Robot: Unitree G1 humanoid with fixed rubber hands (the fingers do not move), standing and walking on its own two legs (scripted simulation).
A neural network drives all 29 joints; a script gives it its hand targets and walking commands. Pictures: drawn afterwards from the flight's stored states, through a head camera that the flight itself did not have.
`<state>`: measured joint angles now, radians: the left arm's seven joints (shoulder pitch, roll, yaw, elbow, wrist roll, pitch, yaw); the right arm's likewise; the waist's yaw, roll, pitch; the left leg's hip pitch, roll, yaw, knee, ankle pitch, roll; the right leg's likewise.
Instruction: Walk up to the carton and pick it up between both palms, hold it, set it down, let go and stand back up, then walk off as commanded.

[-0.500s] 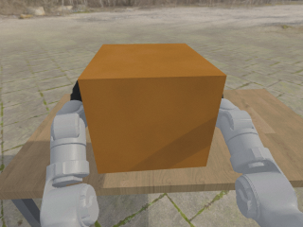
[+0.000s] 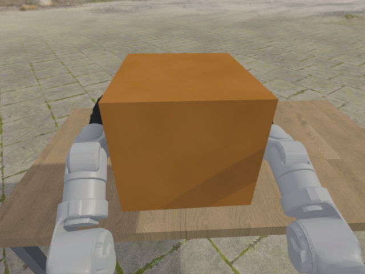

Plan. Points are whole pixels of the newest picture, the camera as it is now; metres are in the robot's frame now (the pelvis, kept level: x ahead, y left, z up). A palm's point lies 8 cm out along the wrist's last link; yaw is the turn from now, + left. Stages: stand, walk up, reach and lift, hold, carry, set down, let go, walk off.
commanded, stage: hold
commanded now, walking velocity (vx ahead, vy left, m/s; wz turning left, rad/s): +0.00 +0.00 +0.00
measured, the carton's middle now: (182, 120) +0.42 +0.00 +0.21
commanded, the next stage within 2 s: none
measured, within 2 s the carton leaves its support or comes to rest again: neither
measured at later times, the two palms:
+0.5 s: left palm (85, 133) +0.32 +0.19 +0.25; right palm (268, 127) +0.33 -0.17 +0.23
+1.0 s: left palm (95, 129) +0.36 +0.19 +0.23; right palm (262, 129) +0.36 -0.17 +0.21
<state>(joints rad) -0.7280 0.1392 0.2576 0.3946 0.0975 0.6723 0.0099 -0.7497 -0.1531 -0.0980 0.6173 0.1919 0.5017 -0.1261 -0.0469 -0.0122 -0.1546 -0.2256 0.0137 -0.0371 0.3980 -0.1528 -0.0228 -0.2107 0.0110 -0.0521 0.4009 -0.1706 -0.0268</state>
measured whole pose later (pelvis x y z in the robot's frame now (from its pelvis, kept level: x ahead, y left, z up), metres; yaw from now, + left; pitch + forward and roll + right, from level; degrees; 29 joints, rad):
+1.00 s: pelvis -0.01 +0.00 +0.00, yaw +0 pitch -2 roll +0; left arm -0.76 0.14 0.28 0.45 0.12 0.67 0.01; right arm -0.81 -0.16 -0.09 0.72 0.18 0.47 -0.11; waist -0.05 -0.01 -0.16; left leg -0.23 0.01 -0.04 0.39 -0.13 -0.02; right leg -0.21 0.01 -0.05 0.39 -0.15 -0.03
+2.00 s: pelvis -0.02 +0.00 +0.00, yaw +0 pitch -3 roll +0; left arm -0.76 0.13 0.31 0.44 0.14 0.68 -0.01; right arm -0.82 -0.16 -0.09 0.73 0.19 0.48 -0.11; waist -0.05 -0.02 -0.16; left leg -0.23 0.01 -0.04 0.39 -0.12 -0.02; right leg -0.21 0.01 -0.05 0.39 -0.13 -0.03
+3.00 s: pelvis -0.03 +0.01 +0.00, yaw +0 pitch -3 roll -1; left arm -0.76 0.12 0.33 0.43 0.15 0.70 -0.02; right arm -0.83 -0.16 -0.09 0.73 0.19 0.50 -0.11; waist -0.05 -0.01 -0.16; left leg -0.23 0.01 -0.04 0.39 -0.11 -0.01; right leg -0.21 0.01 -0.05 0.39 -0.15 -0.03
